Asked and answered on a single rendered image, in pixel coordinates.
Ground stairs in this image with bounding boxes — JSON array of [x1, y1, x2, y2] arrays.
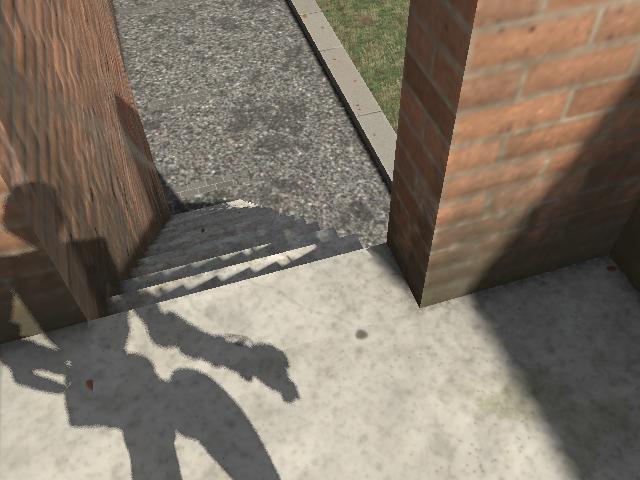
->
[[106, 199, 363, 316]]

